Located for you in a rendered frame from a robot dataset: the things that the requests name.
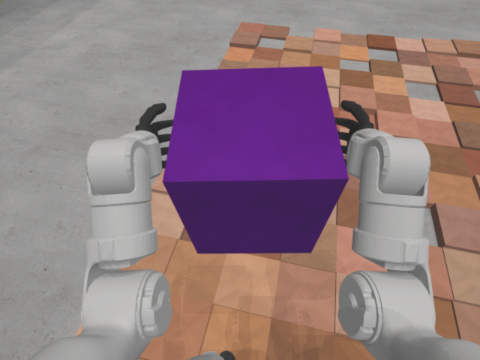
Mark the left robot hand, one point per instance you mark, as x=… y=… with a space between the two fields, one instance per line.
x=145 y=125

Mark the robot right forearm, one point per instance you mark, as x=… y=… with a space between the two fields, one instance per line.
x=393 y=173

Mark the carton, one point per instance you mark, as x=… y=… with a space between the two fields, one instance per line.
x=255 y=164

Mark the robot right upper arm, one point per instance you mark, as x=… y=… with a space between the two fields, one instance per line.
x=392 y=315

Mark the robot left forearm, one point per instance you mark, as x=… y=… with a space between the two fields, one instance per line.
x=119 y=173

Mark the right robot hand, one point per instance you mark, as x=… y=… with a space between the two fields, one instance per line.
x=360 y=115

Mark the robot left upper arm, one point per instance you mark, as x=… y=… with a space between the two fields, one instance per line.
x=123 y=311

